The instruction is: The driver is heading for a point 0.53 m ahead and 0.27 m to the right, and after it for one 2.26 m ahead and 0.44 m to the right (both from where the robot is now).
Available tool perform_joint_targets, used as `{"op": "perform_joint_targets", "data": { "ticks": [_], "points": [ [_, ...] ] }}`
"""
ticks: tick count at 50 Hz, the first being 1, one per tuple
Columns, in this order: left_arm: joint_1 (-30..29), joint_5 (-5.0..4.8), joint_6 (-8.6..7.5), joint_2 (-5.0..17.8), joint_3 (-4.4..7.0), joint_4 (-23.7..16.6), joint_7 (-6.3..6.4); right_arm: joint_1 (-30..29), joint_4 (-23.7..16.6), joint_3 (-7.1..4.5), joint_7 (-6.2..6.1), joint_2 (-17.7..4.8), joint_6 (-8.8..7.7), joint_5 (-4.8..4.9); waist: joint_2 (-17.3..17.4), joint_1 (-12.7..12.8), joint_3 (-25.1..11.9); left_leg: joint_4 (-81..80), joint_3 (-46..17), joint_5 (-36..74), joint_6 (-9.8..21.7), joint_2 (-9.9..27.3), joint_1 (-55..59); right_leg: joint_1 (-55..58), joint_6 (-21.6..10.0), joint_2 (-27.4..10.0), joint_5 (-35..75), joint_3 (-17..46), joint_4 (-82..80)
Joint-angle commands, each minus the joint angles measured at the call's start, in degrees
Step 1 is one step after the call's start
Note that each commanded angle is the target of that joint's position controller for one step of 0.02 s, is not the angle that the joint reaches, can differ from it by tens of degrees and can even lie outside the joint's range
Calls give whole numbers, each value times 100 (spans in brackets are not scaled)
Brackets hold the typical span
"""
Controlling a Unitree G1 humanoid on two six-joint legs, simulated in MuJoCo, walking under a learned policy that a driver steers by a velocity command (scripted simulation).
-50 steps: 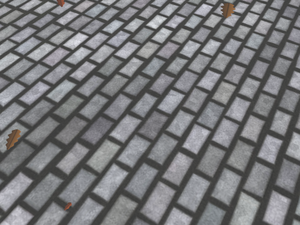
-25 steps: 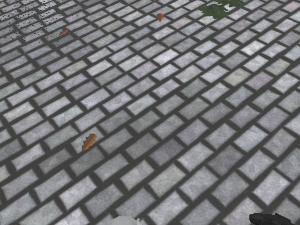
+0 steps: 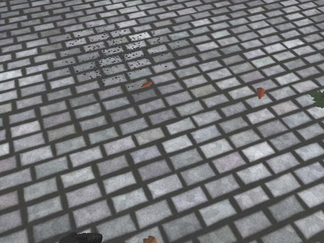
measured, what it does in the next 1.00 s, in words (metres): walks ahead, turning right: right foot, then left foot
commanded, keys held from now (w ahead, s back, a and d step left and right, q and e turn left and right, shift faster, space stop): e+shift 0.34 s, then w+e+shift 0.46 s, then q+shift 0.20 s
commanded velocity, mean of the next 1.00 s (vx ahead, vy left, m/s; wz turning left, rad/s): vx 0.49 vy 0.00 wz -0.70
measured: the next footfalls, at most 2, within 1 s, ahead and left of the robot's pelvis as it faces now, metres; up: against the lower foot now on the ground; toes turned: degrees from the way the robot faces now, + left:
right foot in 0.10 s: +0.25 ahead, -0.08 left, +0.00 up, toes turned +4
left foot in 0.38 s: +0.39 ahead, +0.16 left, +0.00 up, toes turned -27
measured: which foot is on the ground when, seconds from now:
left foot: down 0.00-0.06, up 0.08-0.36, down 0.38-0.88, up 0.90-1.00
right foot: up 0.00-0.08, down 0.10-0.38, up 0.40-0.84, down 0.86-1.00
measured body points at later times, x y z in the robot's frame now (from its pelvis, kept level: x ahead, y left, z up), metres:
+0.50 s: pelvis +0.28 +0.05 +0.01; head +0.29 +0.04 +0.46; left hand +0.49 +0.29 -0.08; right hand +0.36 -0.25 -0.07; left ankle +0.36 +0.17 -0.73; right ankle +0.22 -0.07 -0.64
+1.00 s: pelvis +0.47 -0.19 +0.00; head +0.49 -0.22 +0.44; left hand +0.76 -0.15 -0.10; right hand +0.29 -0.41 -0.13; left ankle +0.51 +0.00 -0.61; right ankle +0.43 -0.26 -0.73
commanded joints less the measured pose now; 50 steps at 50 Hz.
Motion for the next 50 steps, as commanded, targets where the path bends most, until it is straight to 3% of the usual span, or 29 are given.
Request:
{"op": "perform_joint_targets", "data": {
  "ticks": [1, 2, 3, 4, 5, 6, 7, 8, 9, 11, 14, 15, 17, 18, 20, 21, 23, 26, 27, 30, 39, 41, 42, 43, 44, 45, 46, 48, 50],
  "points": [
    [1449, 215, -42, 1073, 420, 206, -251, -2007, -1376, -400, -4, -1523, -347, 26, 783, 873, 96, -1412, 1018, 6129, -1847, -224, -4074, 5694, 247, 1137, 715, -1912, -2680],
    [1956, 74, 30, 991, 465, 338, -250, -2154, -1445, -486, -42, -1780, -333, 46, 671, 1196, 134, -618, 840, 7285, -2096, 90, -4618, 7205, 474, 1213, 1516, -1686, -3264],
    [3573, -54, 81, 933, 486, 943, -204, -2966, -1564, -454, -101, -1849, -192, 5, -302, 2080, 204, 1758, 684, 5902, -2448, 180, -4168, 7486, 299, 644, 3382, -776, -4794],
    [5107, 268, 78, 501, 368, 1884, -146, -2223, -1155, -358, -14, -1376, -59, -114, -1757, 2302, 223, 5184, -181, -637, -2181, 2, -3765, 7388, 16, -345, 4502, 445, -5754],
    [5890, 679, 91, 831, 531, 2394, -13, -1760, -1256, -68, 99, -33, -8, 88, -701, 2192, 296, 6838, -1218, -886, -1702, -203, -3944, 7204, -590, -585, 4004, 466, -5122],
    [4957, 368, -25, 1768, 631, 2083, 35, -480, -1509, 173, 129, 995, -106, -76, -1176, 600, -548, 7178, -1785, -902, -1820, -203, -4487, 7824, -2168, -1335, 8155, 2195, -4332],
    [3013, 153, -124, 1706, 623, 1334, 33, 404, -1642, 32, 39, -34, -148, -12, -618, -32, -1882, 6761, -2213, -1168, -1989, 137, -4457, 8247, -2834, -1972, 7587, 2987, -4315],
    [1223, -49, -210, 1063, 458, 750, 45, -520, -1869, 28, -171, -531, -93, 145, -229, 65, -1180, 6307, -1953, -1191, -1734, 288, -4891, 7096, -2311, -1652, 6120, 2518, -4566],
    [455, -157, -212, 832, 344, 458, -6, -736, -1949, 9, -412, -697, 14, -62, 143, -207, -904, 5242, -1696, -839, -1378, 609, -4018, 5531, -1937, -1120, 5137, 2106, -5095],
    [467, -94, -209, 1129, 352, 516, -155, -569, -1799, -19, -489, -719, 129, -198, 166, -635, -316, 3798, -1105, -209, -1174, 878, -1654, 2681, -1671, -373, 4165, 1863, -5837],
    [708, 16, -296, 1786, 600, 568, -137, -1047, -1857, 208, -222, -373, 331, 234, -70, -383, -177, 1553, -760, 373, -1314, 661, -387, 2182, -1078, 218, 3026, 1582, -5860],
    [973, -593, 119, 1771, 753, 561, 251, -1998, -2108, 17, -569, -533, 369, 648, 270, 22, 236, 531, -1111, 1289, -1218, 76, -1107, 2693, -876, 220, 1970, 2161, -5435],
    [1037, -517, 440, 1609, 682, 476, 551, -1566, -2003, 17, -707, -566, 323, 737, -607, -366, -246, -682, -1392, 2104, -1103, 60, -639, 3298, -466, 195, 993, 2440, -5013],
    [1089, -458, 492, 1222, 617, 383, 588, -1216, -1878, -75, -692, -789, 310, 686, -641, -433, -553, -754, -1562, 2453, -817, 698, 56, 2919, -161, 394, -477, 2206, -4515],
    [1774, -324, 382, 507, 390, 21, 461, -690, -1832, -232, -652, -1362, 504, 348, 1412, -121, -1272, -1355, -4618, -770, 450, 3248, 1342, 1077, 181, 812, -2970, 737, -2134],
    [1421, -411, 281, 845, 430, -180, 390, -890, -1772, -325, -645, -1419, 504, 394, 1877, -133, -685, -1869, -5407, -2619, 745, 3357, 1265, 72, 332, 119, -2291, 236, -1261],
    [1236, -330, 310, 1206, 561, -53, 386, -1153, -1732, -270, -656, -1041, 456, 485, 1266, -166, -112, -1703, -3901, -1851, 356, 2723, 955, -257, 515, -263, -1461, -67, -421],
    [835, -216, 330, 935, 490, -193, 312, -980, -1417, -220, -553, -764, 282, 392, 654, -243, 274, -1839, -2434, -342, 326, 2247, 312, -55, 580, -628, -705, -265, 83],
    [265, 357, 457, 975, 471, -340, 41, -447, -1213, -153, -465, -760, 258, -1, -98, -344, 252, -1984, -2136, -257, 412, 2217, -32, 200, 443, -392, -706, -388, 22],
    [32, 170, 610, 998, 477, -481, -211, -436, -1036, -221, -371, -878, 134, 75, 586, -207, 368, -2139, -1635, -100, 350, 2359, 116, -31, 393, -513, -200, -136, -125],
    [-1329, 74, 632, 1072, 325, -848, -418, 186, -600, -354, -392, -1281, 215, 43, 724, -557, 1161, -2354, 338, 842, -49, 2550, 614, 1143, -140, -593, -785, -1122, -2845],
    [-870, 128, 555, 1086, 340, -656, -297, 517, -429, -325, -390, -1372, 307, 73, 664, -329, 830, -922, 742, 4702, -74, 2483, 615, 2507, -413, 185, -1488, -1611, -3412],
    [336, 161, 451, 1115, 409, -284, -187, 641, -342, -301, -394, -1484, 347, 139, 533, 270, 190, 694, 858, 6473, -83, 2446, 273, 4097, -546, 713, -1114, -1672, -3929],
    [1491, 231, 375, 1340, 543, 87, -76, 735, -415, -227, -366, -1401, 302, 178, 160, 823, -606, 2356, 828, 5511, -234, 2280, -933, 6118, -577, 482, -469, -953, -4186],
    [1568, 126, 349, 2231, 688, 83, 39, 808, -995, 38, -217, -419, 231, 286, -2123, 454, -1546, 4840, 716, -691, -620, 1318, -3481, 8163, -1101, -2000, 79, 2471, -4907],
    [1766, -425, 340, 2297, 710, -237, 136, 150, -913, -110, -325, -1302, -43, 573, -1141, 916, -2256, 5846, -835, -753, -661, 956, -3864, 8042, -1793, -2596, 877, 4040, -5625],
    [1657, -277, 269, 1985, 575, -76, 158, -688, -1097, -197, -387, -1514, -88, 792, -412, 1052, -1609, 6025, -1077, -480, -627, 1152, -4195, 7535, -1575, -2497, 2636, 2676, -5307],
    [1054, -202, 137, 1574, 506, 131, 192, -498, -935, -90, -482, -1030, 26, 592, -123, 374, -756, 4904, -1110, -14, -603, 1607, -3859, 6037, -1141, -1973, 3230, 1110, -5166],
    [434, -115, 60, 1136, 393, 125, 191, 14, -675, -156, -433, -916, 304, 598, -515, -146, -266, 4563, -1169, 438, -552, 1593, -3074, 4825, -902, -1712, 3286, 178, -5671]
  ]
}}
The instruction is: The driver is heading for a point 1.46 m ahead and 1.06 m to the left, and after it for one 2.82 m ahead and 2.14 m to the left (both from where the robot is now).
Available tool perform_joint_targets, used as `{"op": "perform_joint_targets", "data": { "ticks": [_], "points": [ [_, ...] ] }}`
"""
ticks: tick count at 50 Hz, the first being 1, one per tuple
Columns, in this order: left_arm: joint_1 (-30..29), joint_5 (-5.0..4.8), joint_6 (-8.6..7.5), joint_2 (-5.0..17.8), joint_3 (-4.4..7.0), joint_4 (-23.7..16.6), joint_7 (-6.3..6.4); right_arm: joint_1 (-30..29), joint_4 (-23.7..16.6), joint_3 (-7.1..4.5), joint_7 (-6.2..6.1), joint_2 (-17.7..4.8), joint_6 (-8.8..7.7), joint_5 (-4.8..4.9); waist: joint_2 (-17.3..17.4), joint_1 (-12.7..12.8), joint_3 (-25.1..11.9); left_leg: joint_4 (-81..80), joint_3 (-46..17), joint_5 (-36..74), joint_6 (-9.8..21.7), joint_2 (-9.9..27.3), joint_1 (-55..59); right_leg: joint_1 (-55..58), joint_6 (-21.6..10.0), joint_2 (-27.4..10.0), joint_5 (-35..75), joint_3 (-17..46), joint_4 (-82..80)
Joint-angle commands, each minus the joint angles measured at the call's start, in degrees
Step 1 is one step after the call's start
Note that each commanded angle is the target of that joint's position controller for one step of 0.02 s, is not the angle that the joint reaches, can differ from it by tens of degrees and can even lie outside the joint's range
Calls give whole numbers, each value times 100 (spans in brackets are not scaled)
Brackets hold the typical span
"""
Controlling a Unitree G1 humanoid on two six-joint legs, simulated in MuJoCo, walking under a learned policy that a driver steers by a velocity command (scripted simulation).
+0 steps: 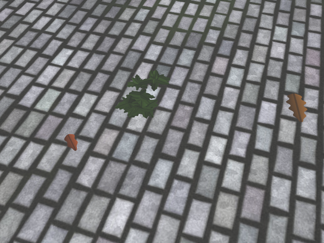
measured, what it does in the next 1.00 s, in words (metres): walks ahead, turning left: left foot, then right foot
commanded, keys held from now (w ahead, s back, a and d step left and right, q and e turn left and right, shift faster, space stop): q+shift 1.00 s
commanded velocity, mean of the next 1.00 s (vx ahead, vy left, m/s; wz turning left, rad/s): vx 0.09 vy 0.00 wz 0.79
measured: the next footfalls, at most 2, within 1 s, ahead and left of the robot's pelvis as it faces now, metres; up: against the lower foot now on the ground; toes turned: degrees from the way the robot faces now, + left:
left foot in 0.30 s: +0.33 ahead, +0.09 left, +0.00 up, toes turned +11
right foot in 0.78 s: +0.45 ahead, -0.06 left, +0.00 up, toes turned +48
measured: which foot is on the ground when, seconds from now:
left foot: up 0.00-0.28, down 0.30-0.78, up 0.80-1.00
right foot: down 0.00-0.30, up 0.32-0.76, down 0.78-1.00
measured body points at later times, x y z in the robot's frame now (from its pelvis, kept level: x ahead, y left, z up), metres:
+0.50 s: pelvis +0.21 +0.01 +0.01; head +0.25 +0.04 +0.45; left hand +0.35 +0.32 -0.07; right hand +0.41 -0.22 -0.08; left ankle +0.29 +0.08 -0.72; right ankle +0.28 -0.15 -0.65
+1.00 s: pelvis +0.31 -0.04 +0.01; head +0.34 -0.01 +0.46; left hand +0.21 +0.27 -0.07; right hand +0.64 -0.11 -0.07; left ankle +0.20 +0.05 -0.64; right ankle +0.42 -0.09 -0.72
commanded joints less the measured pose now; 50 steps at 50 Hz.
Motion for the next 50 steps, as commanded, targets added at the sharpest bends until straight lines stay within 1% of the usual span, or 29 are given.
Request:
{"op": "perform_joint_targets", "data": {
  "ticks": [1, 3, 5, 6, 8, 11, 13, 14, 15, 16, 17, 18, 19, 20, 23, 25, 28, 31, 34, 37, 38, 39, 40, 41, 42, 43, 45, 48, 50],
  "points": [
    [83, 35, -242, 671, 303, -180, 96, 359, -206, -220, -16, -554, 181, 25, -572, 115, -752, -262, -309, 528, 58, 112, -741, 1301, -818, -1779, 4302, 963, -1853],
    [-461, 122, -307, 608, 294, -202, 179, 243, -260, -217, -36, -342, 265, -58, -561, -78, -328, -928, -126, 1114, -35, -92, -617, 662, -646, -1515, 4469, 229, -2202],
    [-759, 137, -272, 532, 271, -168, 343, 25, -330, -193, 22, -186, 210, -186, -556, -122, -214, -2123, 216, 2187, -18, -271, -298, 504, -381, -1077, 4192, -488, -2147],
    [-657, 104, -245, 566, 283, -105, 419, -170, -354, -187, 91, -148, 179, -225, -537, 19, -257, -2743, 380, 2761, 24, -362, -162, 675, -284, -985, 4005, -656, -2062],
    [-335, 18, -177, 731, 334, 74, 542, -537, -497, -178, 271, -94, 162, -233, -467, 262, -375, -3552, 540, 3303, 115, -449, -74, 1225, -211, -1182, 4100, -671, -1905],
    [-418, -91, 4, 950, 437, 137, 612, -296, -661, -318, 484, -428, 245, -211, -610, 77, -522, -3786, 635, 2638, 392, -584, 201, 1794, -168, -1474, 4841, -641, -1229],
    [-608, -168, 150, 997, 490, 53, 614, 292, -618, -459, 471, -722, 333, -181, -595, -227, -643, -3747, 833, 1873, 661, -900, 723, 1829, -89, -1468, 5522, -668, -180],
    [-729, -200, 206, 917, 475, 0, 578, 935, -513, -574, 399, -923, 340, -163, -332, -570, -871, -4232, 758, 2021, 911, -1074, 1562, 1525, 68, -1258, 5094, -683, 967],
    [-667, -143, 196, 716, 423, -96, 499, 1059, -562, -669, 268, -1216, 320, -161, 640, -588, -732, -4720, -126, 4301, 1231, -697, 2273, 641, 437, -599, 2366, -617, 2599],
    [-50, 109, 189, 124, 299, -234, 351, 464, -849, -648, 175, -1419, 293, -285, 1994, 328, -780, -4737, -2768, 6046, 2384, 315, 3148, -1310, 907, 842, -2192, -31, 4786],
    [577, 7, 79, 542, 295, -222, 246, 66, -1214, -662, 231, -1669, 215, -429, 1515, 353, -2241, -5785, -4754, 3810, 3081, 1107, 3642, -1533, 858, 835, -2134, 1573, 5499],
    [84, -106, 18, 946, 367, -272, 218, -357, -1444, -648, 237, -1425, 203, -342, 603, 254, -1856, -6045, -4458, 1996, 2764, 1022, 3331, -1727, 664, 544, -1695, 1710, 5263],
    [-370, -42, 26, 950, 394, -355, 256, -655, -1497, -565, 197, -1091, 241, -156, -273, 366, -1092, -6142, -3939, 1088, 2332, 726, 2555, -1854, 602, 318, -1218, 1649, 4691],
    [-583, 45, 87, 920, 408, -372, 323, -861, -1566, -493, 141, -882, 278, -41, -609, 448, -916, -6171, -3533, 707, 2027, 493, 2003, -1681, 568, 110, -913, 1644, 4107],
    [-620, 55, 195, 676, 412, -304, 330, -1051, -1727, -530, -34, -872, 471, -130, -113, 508, -683, -6102, -2672, 1047, 1554, -248, 1336, -1068, 659, 134, -503, 1472, 2616],
    [-631, 40, 189, 524, 388, -218, 360, -853, -1714, -600, -133, -1025, 574, -150, 59, 387, -836, -5946, -2589, 1616, 1515, -333, 1462, -996, 810, 251, -381, 1428, 1982],
    [-656, -16, 203, 541, 411, -136, 406, -898, -1759, -642, -212, -1101, 712, -116, 355, 293, -963, -5826, -2669, 1150, 1357, -435, 1488, -883, 936, 291, 18, 1510, 1374],
    [-775, -44, 156, 625, 454, -97, 406, -1021, -1818, -631, -192, -1068, 801, -125, 695, 176, -860, -5787, -2867, 597, 1259, -557, 1406, -687, 943, 326, 215, 1550, 869],
    [-830, -63, 33, 714, 494, -72, 356, -1109, -1878, -624, -132, -1059, 839, -139, 893, 90, -842, -5571, -3188, 803, 1242, -566, 1564, -398, 847, 368, 119, 1599, 230],
    [-514, -81, -68, 912, 597, 54, 278, -1293, -1974, -614, -85, -1076, 854, -94, 989, 227, -873, -5235, -3566, 1111, 1124, -645, 1620, 277, 692, 327, 323, 1592, -857],
    [-308, -77, -80, 976, 643, 138, 273, -1386, -2002, -586, -74, -1035, 855, -48, 841, 360, -877, -4957, -3472, 782, 979, -836, 1407, 785, 611, 153, 881, 1530, -1539],
    [-332, -28, -43, 1186, 693, 109, 287, -1030, -1944, -503, -55, -770, 863, -48, 133, 175, -1130, -4131, -2971, -687, 738, -1232, 904, 1577, 281, -707, 1060, 2084, -1772],
    [-436, 132, 52, 1574, 731, 8, 322, -916, -2063, -474, -35, -708, 843, -2, -1368, -8, -978, -2937, -1612, -1427, 419, -1980, -233, 1875, -544, -1801, 1709, 3320, -1902],
    [-472, 271, 45, 1325, 718, -66, 330, -934, -2052, -624, 24, -1243, 754, -88, -1571, 63, -848, -1630, -1332, -1130, 137, -1565, -651, 1480, -998, -2296, 1566, 3865, -2046],
    [-715, 206, 60, 1023, 627, -202, 382, -905, -1913, -697, 58, -1496, 752, -89, -1182, 55, -710, -1126, -1151, -686, 13, -1262, -685, 1325, -908, -2062, 1218, 3291, -1970],
    [-865, 118, 112, 859, 572, -264, 447, -823, -1776, -693, 54, -1434, 802, -87, -874, 59, -563, -821, -999, -292, -60, -1146, -709, 1197, -667, -1663, 857, 2665, -1891],
    [-839, 38, 198, 850, 503, -307, 559, -666, -1720, -570, 67, -1099, 878, -106, -673, 149, -344, -170, -633, 102, -185, -964, -972, 1142, -570, -1413, 1111, 2003, -1873],
    [-376, 140, 281, 1009, 522, -229, 589, -1133, -1939, -446, 60, -867, 846, -29, -787, 507, -334, -653, -120, 335, -331, -539, -1305, 1622, -718, -1421, 1566, 1443, -1962],
    [-170, 150, 312, 1110, 563, -182, 562, -1310, -2028, -413, 60, -798, 832, -47, -870, 665, -483, -1033, -42, 266, -431, -295, -1330, 1988, -834, -1616, 1752, 1296, -1955]
  ]
}}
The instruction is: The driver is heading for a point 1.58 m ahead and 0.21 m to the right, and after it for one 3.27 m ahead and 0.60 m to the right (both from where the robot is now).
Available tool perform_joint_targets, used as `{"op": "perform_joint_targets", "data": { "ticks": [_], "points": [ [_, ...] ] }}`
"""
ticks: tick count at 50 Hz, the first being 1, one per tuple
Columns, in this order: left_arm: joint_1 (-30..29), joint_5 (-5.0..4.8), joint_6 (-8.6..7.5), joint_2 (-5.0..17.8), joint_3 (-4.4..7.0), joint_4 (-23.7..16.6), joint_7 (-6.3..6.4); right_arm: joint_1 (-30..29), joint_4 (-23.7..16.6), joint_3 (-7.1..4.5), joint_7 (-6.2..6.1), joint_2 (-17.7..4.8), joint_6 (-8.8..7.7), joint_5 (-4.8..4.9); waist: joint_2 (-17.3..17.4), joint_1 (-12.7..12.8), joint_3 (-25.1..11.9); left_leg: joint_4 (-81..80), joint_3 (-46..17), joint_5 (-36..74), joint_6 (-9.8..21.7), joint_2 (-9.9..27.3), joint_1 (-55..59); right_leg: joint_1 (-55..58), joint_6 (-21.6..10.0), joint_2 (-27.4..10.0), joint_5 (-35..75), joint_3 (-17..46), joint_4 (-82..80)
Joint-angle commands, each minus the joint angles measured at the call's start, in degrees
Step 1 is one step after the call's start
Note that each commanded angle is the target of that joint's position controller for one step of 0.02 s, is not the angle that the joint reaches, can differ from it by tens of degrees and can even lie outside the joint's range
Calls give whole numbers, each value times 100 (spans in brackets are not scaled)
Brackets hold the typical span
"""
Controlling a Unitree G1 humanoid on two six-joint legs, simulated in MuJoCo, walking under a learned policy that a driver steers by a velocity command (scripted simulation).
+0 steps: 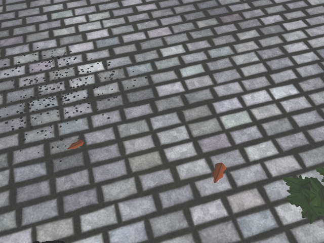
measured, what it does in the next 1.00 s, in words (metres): walks ahead, turning right: left foot, then right foot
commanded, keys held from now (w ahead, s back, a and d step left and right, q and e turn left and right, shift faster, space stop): q+shift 0.10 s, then shift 0.08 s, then e+shift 0.12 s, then w+e+shift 0.70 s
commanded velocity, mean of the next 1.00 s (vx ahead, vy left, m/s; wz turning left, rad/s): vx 0.48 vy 0.00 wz -0.26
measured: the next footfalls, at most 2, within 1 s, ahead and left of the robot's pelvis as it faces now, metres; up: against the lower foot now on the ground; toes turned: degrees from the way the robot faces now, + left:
left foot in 0.22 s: +0.03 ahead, +0.16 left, +0.00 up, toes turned +14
right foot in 0.88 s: +0.38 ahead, -0.12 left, +0.00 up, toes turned -20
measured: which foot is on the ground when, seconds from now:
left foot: up 0.00-0.20, down 0.22-0.88, up 0.90-1.00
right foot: down 0.00-0.22, up 0.24-0.86, down 0.88-1.00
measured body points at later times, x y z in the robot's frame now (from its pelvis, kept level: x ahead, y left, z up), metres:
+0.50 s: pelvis +0.04 +0.06 +0.01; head +0.04 +0.08 +0.46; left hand +0.08 +0.37 -0.11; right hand +0.19 -0.18 -0.08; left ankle -0.01 +0.15 -0.74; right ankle +0.08 -0.10 -0.63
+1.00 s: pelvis +0.32 -0.07 -0.03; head +0.35 -0.08 +0.42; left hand +0.51 +0.18 -0.14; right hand +0.34 -0.35 -0.15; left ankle +0.21 +0.15 -0.60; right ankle +0.35 -0.11 -0.74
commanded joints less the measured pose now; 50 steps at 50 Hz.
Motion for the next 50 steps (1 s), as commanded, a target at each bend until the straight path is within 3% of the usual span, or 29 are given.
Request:
{"op": "perform_joint_targets", "data": {
  "ticks": [1, 6, 9, 10, 11, 12, 13, 14, 15, 16, 17, 18, 20, 26, 27, 30, 33, 38, 40, 41, 42, 43, 44, 45, 46, 47, 48, 49, 50],
  "points": [
    [150, 17, 3, 1060, 287, -299, 4, -491, -662, -27, 5, -264, -120, -11, -1066, 325, -689, -415, 333, -34, -156, 390, -706, 1362, -1202, -1573, 1191, 903, -795],
    [-4, -70, -2, 1272, 398, -234, -158, -418, -607, 21, 70, -141, -99, -71, -1171, 231, -857, -1779, 743, -122, 71, 407, 542, 900, -1076, -1716, 1387, 158, -672],
    [33, -281, -59, 1277, 404, -120, -257, -171, -519, -22, 94, -136, -41, -90, -1176, 6, -961, -3056, 863, 52, 394, 154, 1284, 936, -901, -1834, 1650, 97, -206],
    [39, -372, -68, 1178, 361, -57, -268, 119, -389, -40, 85, -122, -42, -108, -1076, -164, -1001, -3927, 867, 578, 599, -2, 1965, 641, -698, -1718, 1645, -11, 193],
    [393, -356, -91, 869, 252, 114, -311, 418, -254, -102, 38, -322, -62, -129, -521, -205, -1102, -4565, 519, 1596, 806, 48, 3008, -55, -295, -1432, 1118, -324, 821],
    [461, 25, -126, 320, 7, -87, -401, 609, -304, -169, -54, -851, -115, -167, 1353, -56, -1390, -4460, -1441, 4234, 1313, 1655, 4311, -1651, 299, -776, -2031, -737, 2484],
    [262, -7, -115, 529, 76, -129, -364, 250, -422, -88, -58, -800, -227, -387, 1498, -190, -1679, -4447, -1817, 4589, 2430, 2547, 3533, -2117, 518, -535, -2875, -111, 3497],
    [49, -183, -54, 857, 154, 0, -318, 180, -345, 80, 3, -253, -335, -477, 788, -398, -1589, -4614, -1193, 3898, 2371, 2110, 3098, -1774, 507, -658, -2619, 305, 3781],
    [191, -277, 2, 773, 155, 80, -301, -38, -133, 138, 20, -83, -410, -456, 759, -181, -1222, -4681, -656, 3155, 2032, 1713, 2830, -1752, 470, -622, -2311, 397, 3701],
    [435, -270, 34, 886, 200, 253, -290, 180, 16, 2, -1, -364, -436, -294, 744, -290, -1207, -4972, -564, 1148, 1836, 1538, 3120, -2106, 471, -505, -1872, 207, 4030],
    [410, -273, 52, 1025, 257, 245, -309, 298, 151, -19, -42, -434, -463, -169, 891, -384, -917, -5350, -668, -457, 1744, 1560, 3045, -2423, 454, -520, -1364, 352, 4204],
    [341, -332, 40, 1112, 299, 190, -328, 304, 201, 8, -76, -420, -524, -168, 945, -375, -627, -5715, -856, -1450, 1643, 1613, 2931, -2682, 403, -489, -946, 451, 4296],
    [313, -411, -47, 1069, 332, 151, -329, 285, 269, 57, -121, -257, -703, -275, 762, -316, -310, -6080, -977, -1825, 1491, 1799, 3246, -3310, 306, -464, -292, 762, 4287],
    [601, -325, -175, 694, 316, 152, -366, 423, 569, 37, -172, -76, -1020, -289, 347, -116, -80, -6309, 163, -867, 1280, 1890, 3622, -3962, 347, -661, 535, 904, 4324],
    [518, 322, 37, 613, 298, 257, -621, 695, 726, 59, -78, -160, -946, -470, -236, -112, 37, -6366, 543, -949, 1180, 1773, 3162, -3694, 352, -454, 379, 479, 4405],
    [356, 103, 179, 516, 269, 103, -859, 749, 855, 38, -39, -150, -979, -474, 278, -53, 279, -6392, 875, -979, 1159, 1830, 3002, -3946, 230, -613, 725, 487, 4384],
    [90, 93, 168, 563, 239, -17, -890, 846, 1040, 16, -75, -168, -1034, -467, 210, -23, 451, -6482, 1191, -963, 1133, 1961, 3406, -4204, -3, -768, 737, 416, 4031],
    [-657, 54, 122, 437, 82, -305, -962, 1182, 1399, -7, -103, -192, -1009, -506, 159, -244, 806, -6493, 2082, 229, 1095, 1917, 4180, -3881, -597, -874, 198, -297, 2855],
    [-527, -3, 107, 393, 34, -337, -889, 1083, 1476, -10, -87, -309, -934, -485, 168, -50, 609, -5843, 2574, 2992, 1000, 1772, 4287, -2949, -937, -530, -297, -776, 2303],
    [-210, -58, 103, 463, 62, -274, -811, 1091, 1512, -33, -89, -482, -883, -460, 265, 133, 254, -5201, 2650, 5095, 994, 1772, 4356, -2217, -1098, -151, -646, -1071, 2303],
    [529, -129, 69, 619, 140, -107, -738, 1022, 1510, -75, -75, -713, -797, -452, 359, 547, -214, -4102, 2664, 6700, 1016, 1836, 4268, -1263, -1220, 250, -1032, -1182, 2340],
    [1546, -163, -9, 890, 280, 142, -658, 875, 1433, -125, -12, -940, -727, -360, 318, 1051, -805, -2591, 2556, 7088, 1030, 1870, 3707, 153, -1345, 585, -1141, -1069, 2103],
    [2744, -98, -45, 1273, 489, 583, -544, 769, 1356, -76, 52, -852, -743, -355, -56, 1550, -1406, -618, 2450, 5741, 829, 1618, 2407, 2082, -1424, 697, -1302, -383, 1555],
    [2047, -79, 46, 2101, 671, 548, -475, 733, 791, 154, 167, 207, -850, -293, -2158, 678, -1233, 1679, 1997, -342, 355, 158, -564, 3233, -2110, -828, -3331, 3255, -46],
    [2040, -57, 39, 2179, 677, 239, -518, 65, 394, 193, 163, -27, -1001, -395, -1099, 784, -1738, 2390, 453, -476, 302, -125, -1400, 3512, -2320, -1432, -3290, 5218, -983],
    [2101, -9, 25, 2010, 627, 393, -469, -536, 244, 194, 149, -168, -1098, -400, -477, 855, -1242, 2212, 183, 24, 410, 201, -1691, 3234, -2055, -1438, -2476, 4692, -1075],
    [2156, 8, -43, 1787, 566, 542, -397, -267, 345, 252, 120, -70, -1165, -371, -243, 541, -725, 1762, 192, 253, 482, 433, -1453, 2440, -1915, -1346, -1666, 4228, -1008],
    [1916, 5, -135, 1569, 494, 525, -349, -250, 378, 289, 97, -12, -1145, -474, 8, 316, -561, 1267, 108, 302, 511, 654, -1083, 1763, -1741, -1046, -1244, 3592, -897],
    [1593, -26, -196, 1353, 404, 450, -327, -7, 453, 309, 94, 21, -1050, -558, -34, 43, -456, 1030, 89, 384, 476, 709, -694, 1188, -1675, -775, -949, 3143, -914]
  ]
}}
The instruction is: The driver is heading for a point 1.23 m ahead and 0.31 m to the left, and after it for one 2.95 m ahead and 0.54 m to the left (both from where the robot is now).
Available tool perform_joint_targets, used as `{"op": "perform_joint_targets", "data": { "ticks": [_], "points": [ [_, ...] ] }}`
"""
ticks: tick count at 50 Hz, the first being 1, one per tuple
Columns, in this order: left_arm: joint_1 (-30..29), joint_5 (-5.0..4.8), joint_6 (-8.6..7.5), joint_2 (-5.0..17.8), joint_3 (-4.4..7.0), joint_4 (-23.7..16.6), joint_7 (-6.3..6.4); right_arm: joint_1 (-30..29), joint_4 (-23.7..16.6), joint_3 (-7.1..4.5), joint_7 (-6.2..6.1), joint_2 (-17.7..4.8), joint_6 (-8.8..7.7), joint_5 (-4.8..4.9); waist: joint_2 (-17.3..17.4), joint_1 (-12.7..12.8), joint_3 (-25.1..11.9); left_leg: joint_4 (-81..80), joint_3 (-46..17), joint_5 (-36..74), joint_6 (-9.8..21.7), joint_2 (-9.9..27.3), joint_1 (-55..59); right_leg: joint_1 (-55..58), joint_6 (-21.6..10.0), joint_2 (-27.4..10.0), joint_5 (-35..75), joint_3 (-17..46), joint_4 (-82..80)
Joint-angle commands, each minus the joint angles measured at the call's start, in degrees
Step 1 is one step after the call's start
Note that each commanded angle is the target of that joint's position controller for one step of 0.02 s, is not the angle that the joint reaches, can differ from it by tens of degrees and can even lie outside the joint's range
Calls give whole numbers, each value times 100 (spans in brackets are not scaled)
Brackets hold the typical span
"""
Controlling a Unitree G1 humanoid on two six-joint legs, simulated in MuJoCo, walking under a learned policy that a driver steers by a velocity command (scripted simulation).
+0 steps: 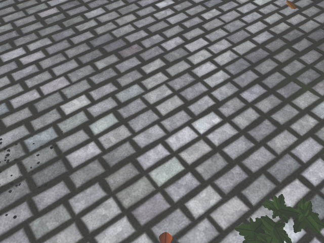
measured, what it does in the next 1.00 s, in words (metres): walks ahead, turning left: left foot, then right foot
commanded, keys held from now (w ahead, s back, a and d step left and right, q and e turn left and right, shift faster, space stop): w+e+shift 0.04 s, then w+shift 0.02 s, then w+q+shift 0.94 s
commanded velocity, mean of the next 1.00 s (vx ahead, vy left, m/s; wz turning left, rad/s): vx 0.99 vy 0.00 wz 0.45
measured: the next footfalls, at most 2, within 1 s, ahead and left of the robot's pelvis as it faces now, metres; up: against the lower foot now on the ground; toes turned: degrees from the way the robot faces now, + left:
left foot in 0.36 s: +0.56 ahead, +0.03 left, +0.00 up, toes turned +0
right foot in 0.80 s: +1.01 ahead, -0.10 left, +0.00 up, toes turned +22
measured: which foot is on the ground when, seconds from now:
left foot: up 0.00-0.34, down 0.36-0.80, up 0.82-1.00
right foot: down 0.00-0.34, up 0.36-0.78, down 0.80-1.00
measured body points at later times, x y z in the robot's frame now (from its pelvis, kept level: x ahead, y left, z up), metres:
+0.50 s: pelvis +0.48 +0.01 +0.02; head +0.50 -0.01 +0.46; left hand +0.62 +0.25 -0.08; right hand +0.48 -0.29 -0.12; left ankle +0.52 +0.03 -0.71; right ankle +0.37 -0.12 -0.58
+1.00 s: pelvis +0.96 +0.02 +0.03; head +0.99 +0.03 +0.48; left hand +0.85 +0.30 -0.08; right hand +1.25 -0.17 -0.06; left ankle +0.91 +0.10 -0.61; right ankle +0.98 -0.12 -0.71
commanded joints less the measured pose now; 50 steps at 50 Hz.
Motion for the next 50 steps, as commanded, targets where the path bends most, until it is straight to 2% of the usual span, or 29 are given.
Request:
{"op": "perform_joint_targets", "data": {
  "ticks": [1, 4, 7, 11, 15, 17, 18, 19, 20, 21, 22, 23, 25, 27, 29, 31, 33, 36, 37, 38, 39, 40, 41, 42, 43, 44, 46, 47, 50],
  "points": [
    [437, -49, -237, 814, 180, -263, 131, -60, -627, -60, -4, -656, -29, -153, 83, -86, -253, -310, -181, 133, 2, 106, -2121, 1687, -934, -1337, 20, 3033, -2652],
    [570, -118, -425, 626, 76, -250, 97, -355, -678, 10, 78, -567, 187, -177, 138, -116, 90, -1286, 119, 299, -143, 229, -2267, 1172, -916, -1073, 249, 2434, -3091],
    [993, -125, -576, 479, -1, -75, 47, -1237, -888, 111, 170, -431, 163, -54, -77, 243, 484, -2800, 540, 1662, 9, 108, -2384, 1316, -527, -889, 1905, 1742, -3467],
    [1330, -147, -719, 516, -86, 205, 73, -1860, -948, 171, 243, -346, 92, 136, -191, 538, 409, -4445, 1073, 2875, 508, -336, -1795, 2206, 41, -1058, 4127, 1012, -3935],
    [974, 95, -690, 1007, -10, 293, 266, -914, -549, 3, 199, -841, 90, 232, -723, -170, -328, -4644, 1070, 2240, 886, -1174, -703, 3487, 484, -1538, 7771, 359, -2933],
    [452, 326, -510, 1124, 52, 178, 370, 1187, 142, -204, 111, -1259, 171, 280, -814, -1179, -1122, -4381, 1088, 1613, 1011, -1499, 934, 3368, 582, -1633, 8877, 140, -519],
    [-95, 320, -436, 1188, 76, 82, 394, 2514, 523, -335, 42, -1409, 202, 264, -492, -1981, -1269, -4831, 739, 1270, 1300, -1252, 2038, 2502, 634, -1318, 8197, -104, 1916],
    [-491, 360, -563, 272, -183, -127, 282, 2809, 743, -353, -13, -1460, 275, 220, 721, -1674, -930, -4205, -451, 512, 1466, -581, 2843, 360, 563, -447, 2126, 59, 4444],
    [668, -21, -688, -169, -322, -468, 107, 1753, 580, -386, 3, -1625, 295, 59, 2504, -273, -1446, -5714, -4520, -735, 2755, 685, 4044, -2146, 877, 228, -1047, 855, 5783],
    [289, 122, -793, 296, -392, -446, 128, 1120, 260, -388, 59, -1197, 277, 116, 784, -460, -1243, -6553, -4866, -1357, 2627, 722, 3502, -2206, 608, -294, -173, 1344, 5285],
    [-161, 145, -839, 502, -376, -512, 92, 1031, 320, -354, 64, -989, 250, 174, -104, -333, -754, -6659, -4210, -1435, 2443, 615, 2622, -1989, 582, -592, 248, 1374, 4787],
    [-462, 221, -835, 475, -409, -557, 100, 992, 410, -311, 71, -799, 220, 166, -768, -177, -301, -6801, -3601, -886, 2141, 297, 1698, -1644, 568, -796, 333, 1205, 4225],
    [-543, 392, -627, 250, -523, -751, 56, 1016, 568, -242, -20, -801, 97, 206, -618, 205, 177, -6887, -2823, -112, 2057, -152, 518, -1373, 807, -1062, 169, 1125, 3640],
    [-816, 406, -476, 132, -622, -981, 31, 1063, 545, -274, 8, -970, -35, 233, -382, 269, 413, -7116, -2408, 98, 2080, -416, -291, -1247, 989, -1271, 112, 864, 2701],
    [-1708, 292, -499, 126, -691, -1340, -24, 1175, 508, -323, -7, -1022, -80, 240, -231, -13, 684, -7433, -2127, 751, 1996, -599, -779, -1002, 1161, -1304, 909, 553, 1349],
    [-2214, 190, -518, -63, -769, -1497, -64, 1436, 560, -358, 13, -991, -77, 315, -54, -366, 624, -7284, -1839, 1904, 1646, -835, -603, -605, 1170, -1158, 1992, 354, 190],
    [-2395, 109, -537, -73, -763, -1585, -49, 1620, 607, -423, 29, -1120, -66, 349, 178, -597, 298, -7109, -1926, 2903, 1468, -731, 8, -264, 1091, -957, 2661, 311, -411],
    [-2257, 91, -570, 159, -663, -1589, 20, 1604, 592, -488, -36, -1266, -27, 316, 230, -549, -92, -6340, -1947, 4127, 1182, -662, 927, 368, 963, -667, 2334, 367, -1231],
    [-1853, 89, -589, 362, -573, -1476, 86, 1561, 591, -521, -55, -1394, -31, 293, 267, -353, -435, -5680, -1945, 4952, 1057, -661, 1135, 947, 899, -514, 1931, 387, -1295],
    [-1001, 54, -622, 616, -444, -1259, 162, 1334, 529, -574, -46, -1634, -50, 250, 331, 142, -987, -4613, -1943, 5153, 942, -682, 1104, 1898, 832, -529, 1497, 504, -1300],
    [214, 72, -652, 912, -286, -962, 264, 942, 421, -591, -22, -1661, -104, 219, 325, 825, -1538, -3267, -1864, 4538, 871, -880, 427, 3244, 731, -950, 989, 800, -1081],
    [1530, 236, -658, 1326, -105, -737, 389, 796, 225, -400, -32, -886, -170, 180, -494, 1172, -2358, -1352, -1395, 1479, 953, -1147, -474, 4574, 582, -2348, -1004, 2077, -999],
    [1035, 368, -616, 1732, 0, -732, 322, 1668, -148, -153, -53, -205, -124, 560, -2596, 366, -3257, 320, -699, -1253, 715, -1513, -2128, 5608, -187, -3968, -1911, 5450, -2156],
    [481, 272, -529, 1074, -4, -861, 291, 1048, 28, -198, -123, -815, 18, 352, -1297, 499, -2369, 420, -477, -479, 823, -914, -2797, 4756, -119, -3440, -3026, 5209, -2540],
    [142, 216, -528, 566, -134, -827, 275, 423, -11, -269, -64, -997, 79, 225, -668, 548, -1397, 44, -333, 60, 791, -712, -2833, 3858, 48, -3062, -2118, 3950, -2518],
    [116, 253, -526, 353, -182, -669, 244, 172, -49, -282, 20, -944, 125, 175, -184, 466, -890, -163, -272, 220, 752, -544, -2676, 3178, 138, -2811, -893, 3095, -2563],
    [510, 199, -592, 126, -247, -254, 238, -102, -237, -215, 193, -602, 277, 49, -481, 286, -412, -337, -244, 193, 715, -286, -2589, 2499, 299, -2510, 322, 1982, -2649],
    [644, 103, -642, -4, -274, -76, 199, -209, -369, -156, 245, -394, 348, 50, -563, 187, -324, -352, -206, 232, 724, -198, -2677, 2355, 379, -2434, 506, 1676, -2776],
    [476, -1, -771, 2, -265, 80, 106, -761, -830, -31, 360, -300, 462, 30, -551, -70, -1, -707, -11, 711, 699, -74, -2955, 1975, 505, -2381, 1846, 598, -3077]
  ]
}}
